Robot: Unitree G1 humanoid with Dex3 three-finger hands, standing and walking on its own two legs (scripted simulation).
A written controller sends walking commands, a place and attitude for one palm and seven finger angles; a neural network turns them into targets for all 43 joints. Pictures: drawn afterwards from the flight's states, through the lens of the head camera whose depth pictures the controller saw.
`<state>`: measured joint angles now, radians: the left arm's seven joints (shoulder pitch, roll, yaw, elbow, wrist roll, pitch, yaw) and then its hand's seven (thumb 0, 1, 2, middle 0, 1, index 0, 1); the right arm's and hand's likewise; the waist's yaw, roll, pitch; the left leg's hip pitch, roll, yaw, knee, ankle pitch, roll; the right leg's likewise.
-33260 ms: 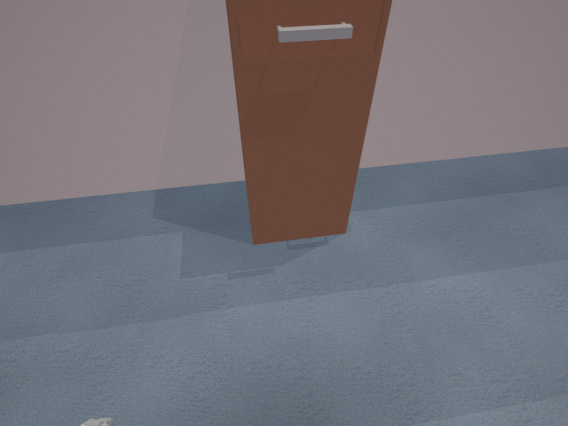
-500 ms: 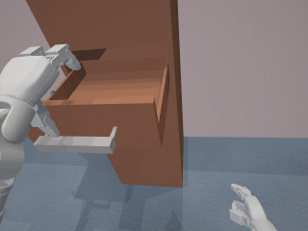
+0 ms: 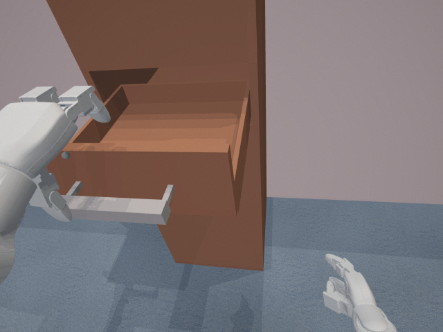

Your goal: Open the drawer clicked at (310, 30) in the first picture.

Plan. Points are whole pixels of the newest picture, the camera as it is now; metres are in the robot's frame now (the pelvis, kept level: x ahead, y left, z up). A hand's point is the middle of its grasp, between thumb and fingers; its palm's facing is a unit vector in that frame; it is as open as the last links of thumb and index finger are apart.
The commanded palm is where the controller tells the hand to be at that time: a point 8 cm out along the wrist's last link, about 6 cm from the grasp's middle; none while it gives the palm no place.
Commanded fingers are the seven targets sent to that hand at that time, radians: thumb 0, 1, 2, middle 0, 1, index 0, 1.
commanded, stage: draw the hand back to the body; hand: left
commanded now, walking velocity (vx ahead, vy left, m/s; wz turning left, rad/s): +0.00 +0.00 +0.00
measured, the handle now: (116, 198) +0.27 +0.23 +0.15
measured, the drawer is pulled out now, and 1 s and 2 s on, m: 0.30 0.30 0.30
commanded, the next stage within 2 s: step back with the hand held close in 1.06 s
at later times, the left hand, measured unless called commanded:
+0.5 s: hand (51, 118) +0.23 +0.21 +0.33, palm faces +0.49 -0.83 -0.26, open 11.9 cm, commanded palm +0.18 +0.27 +0.33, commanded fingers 0.00 0.31 0.64 -0.24 -0.68 -0.24 -0.68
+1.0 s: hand (36, 122) +0.22 +0.22 +0.34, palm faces +0.57 -0.77 -0.28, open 7.8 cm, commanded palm +0.18 +0.28 +0.33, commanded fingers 0.00 0.90 0.90 -0.20 -0.30 -0.20 -0.30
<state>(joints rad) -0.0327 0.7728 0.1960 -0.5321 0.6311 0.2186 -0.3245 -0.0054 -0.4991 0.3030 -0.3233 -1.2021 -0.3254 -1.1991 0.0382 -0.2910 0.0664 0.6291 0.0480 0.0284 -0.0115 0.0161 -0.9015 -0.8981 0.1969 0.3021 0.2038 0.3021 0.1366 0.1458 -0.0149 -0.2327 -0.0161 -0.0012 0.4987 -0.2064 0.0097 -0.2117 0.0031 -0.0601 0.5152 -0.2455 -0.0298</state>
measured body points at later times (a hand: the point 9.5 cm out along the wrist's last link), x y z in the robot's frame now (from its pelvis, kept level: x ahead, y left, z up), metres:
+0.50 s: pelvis +0.04 +0.00 +0.01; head +0.02 -0.01 +0.46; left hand +0.20 +0.26 +0.34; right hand +0.19 -0.23 -0.09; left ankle +0.04 +0.11 -0.74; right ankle +0.02 -0.10 -0.74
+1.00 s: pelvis +0.04 +0.00 +0.01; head +0.02 -0.03 +0.46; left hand +0.19 +0.26 +0.35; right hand +0.25 -0.21 -0.07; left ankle +0.04 +0.11 -0.74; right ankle +0.02 -0.10 -0.74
